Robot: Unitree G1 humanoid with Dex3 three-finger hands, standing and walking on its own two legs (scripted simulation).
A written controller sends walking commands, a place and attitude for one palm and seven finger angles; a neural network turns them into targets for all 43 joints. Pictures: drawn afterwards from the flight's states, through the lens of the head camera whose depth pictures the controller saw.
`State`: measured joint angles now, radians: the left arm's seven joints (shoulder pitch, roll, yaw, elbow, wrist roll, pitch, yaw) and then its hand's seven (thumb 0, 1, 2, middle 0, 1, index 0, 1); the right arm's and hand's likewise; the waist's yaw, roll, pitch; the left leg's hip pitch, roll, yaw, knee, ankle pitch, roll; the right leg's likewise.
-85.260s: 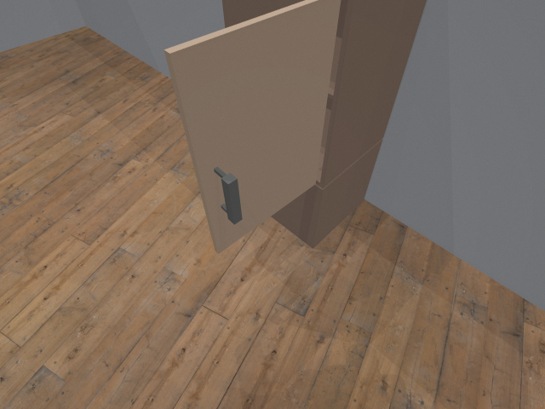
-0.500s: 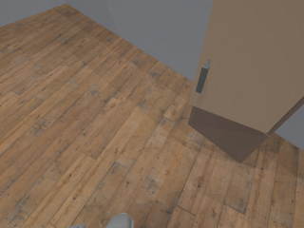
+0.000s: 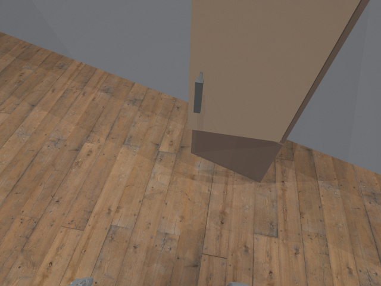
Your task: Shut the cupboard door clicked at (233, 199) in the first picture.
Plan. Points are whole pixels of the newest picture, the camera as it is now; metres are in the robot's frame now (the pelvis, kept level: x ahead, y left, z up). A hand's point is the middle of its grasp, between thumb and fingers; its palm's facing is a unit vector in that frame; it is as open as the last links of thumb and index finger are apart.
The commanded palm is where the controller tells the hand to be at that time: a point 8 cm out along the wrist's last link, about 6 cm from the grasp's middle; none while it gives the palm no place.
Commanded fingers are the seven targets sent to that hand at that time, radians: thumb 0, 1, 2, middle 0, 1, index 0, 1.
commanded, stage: turn to face it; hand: left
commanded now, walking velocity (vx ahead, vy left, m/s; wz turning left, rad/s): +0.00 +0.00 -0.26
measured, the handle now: (199, 92) +0.75 +0.01 -0.10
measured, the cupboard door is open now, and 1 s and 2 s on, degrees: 18 18 18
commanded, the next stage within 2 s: take the last steps up to it in 0.06 s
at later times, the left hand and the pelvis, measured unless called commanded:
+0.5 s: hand out of the picture +0.10 +0.17 -0.19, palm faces -0.04 -0.99 -0.15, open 7.3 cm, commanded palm none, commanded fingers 0.00 0.90 0.90 -0.20 -0.30 -0.20 -0.30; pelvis +0.05 -0.01 -0.01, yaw -6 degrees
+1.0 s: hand (174, 208) +0.34 +0.06 -0.18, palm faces -0.24 -0.95 -0.19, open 7.4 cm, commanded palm none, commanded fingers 0.00 0.90 0.90 -0.20 -0.30 -0.20 -0.30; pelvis +0.20 -0.09 -0.02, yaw -12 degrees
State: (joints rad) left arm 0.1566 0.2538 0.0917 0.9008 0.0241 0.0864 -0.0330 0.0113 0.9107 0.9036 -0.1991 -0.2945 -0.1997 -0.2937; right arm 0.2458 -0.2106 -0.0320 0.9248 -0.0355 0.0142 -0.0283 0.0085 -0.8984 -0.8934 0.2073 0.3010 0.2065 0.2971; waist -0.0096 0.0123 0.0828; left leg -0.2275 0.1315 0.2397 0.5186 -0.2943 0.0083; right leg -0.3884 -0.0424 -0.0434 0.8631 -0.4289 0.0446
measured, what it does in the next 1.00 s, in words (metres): walks ahead: right foot, then left foot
